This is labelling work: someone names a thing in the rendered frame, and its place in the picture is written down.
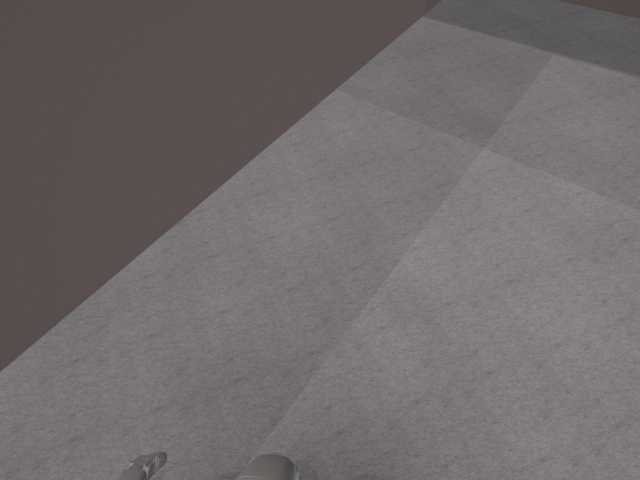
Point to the left robot thigh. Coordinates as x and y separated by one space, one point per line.
270 467

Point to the left robot hand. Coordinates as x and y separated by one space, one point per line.
143 467

